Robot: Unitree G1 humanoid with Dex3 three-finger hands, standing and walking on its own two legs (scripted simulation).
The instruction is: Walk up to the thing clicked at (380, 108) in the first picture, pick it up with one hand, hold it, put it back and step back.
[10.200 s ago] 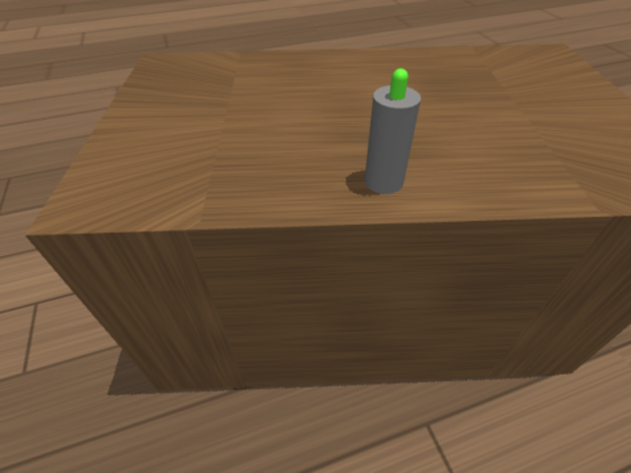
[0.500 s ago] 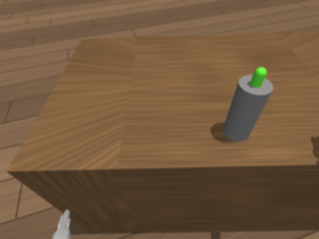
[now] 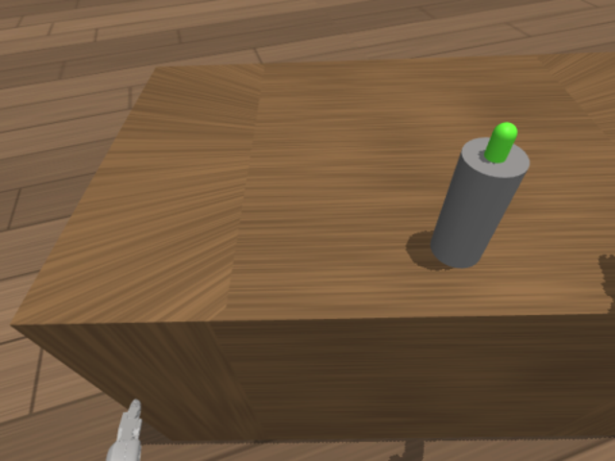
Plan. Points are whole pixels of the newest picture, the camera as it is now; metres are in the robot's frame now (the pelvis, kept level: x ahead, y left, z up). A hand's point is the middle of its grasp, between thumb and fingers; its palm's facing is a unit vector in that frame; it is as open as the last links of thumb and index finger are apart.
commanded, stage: go down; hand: right
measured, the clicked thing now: (477, 196) +0.46 -0.21 +0.11
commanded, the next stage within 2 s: approach in 0.44 s
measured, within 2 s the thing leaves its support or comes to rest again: neither
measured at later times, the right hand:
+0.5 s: hand out of the picture +0.36 -0.39 +0.18, palm faces +0.23 +0.97 +0.01, open 17.5 cm
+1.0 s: hand (569, 240) +0.39 -0.31 +0.09, palm faces +0.14 +0.99 +0.06, open 17.6 cm
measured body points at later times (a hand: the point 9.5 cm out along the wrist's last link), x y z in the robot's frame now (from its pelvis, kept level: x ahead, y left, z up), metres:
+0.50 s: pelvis +0.01 +0.00 +0.00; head +0.04 -0.01 +0.45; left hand +0.16 +0.26 -0.07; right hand +0.34 -0.44 +0.18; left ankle -0.03 +0.14 -0.73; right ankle +0.02 -0.13 -0.73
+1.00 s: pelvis +0.00 +0.00 -0.01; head +0.04 -0.03 +0.44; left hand +0.14 +0.26 -0.06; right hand +0.38 -0.37 +0.08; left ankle -0.03 +0.14 -0.73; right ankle +0.02 -0.13 -0.73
